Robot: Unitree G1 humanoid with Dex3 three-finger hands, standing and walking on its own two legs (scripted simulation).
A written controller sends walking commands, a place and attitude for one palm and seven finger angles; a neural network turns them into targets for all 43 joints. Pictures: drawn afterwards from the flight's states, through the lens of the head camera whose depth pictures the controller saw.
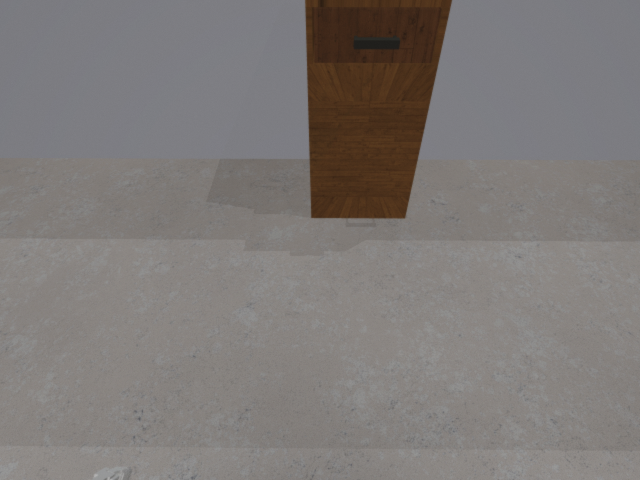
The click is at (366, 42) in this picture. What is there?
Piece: drawer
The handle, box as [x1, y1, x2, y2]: [354, 36, 399, 48]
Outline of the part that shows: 354,36 354,48 398,48 399,38 396,36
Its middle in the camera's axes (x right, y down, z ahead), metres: +0.17 -0.62 +1.21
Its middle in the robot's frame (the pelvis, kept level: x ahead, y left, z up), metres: +1.33 -0.10 +0.03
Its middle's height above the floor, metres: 0.80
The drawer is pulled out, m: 0.00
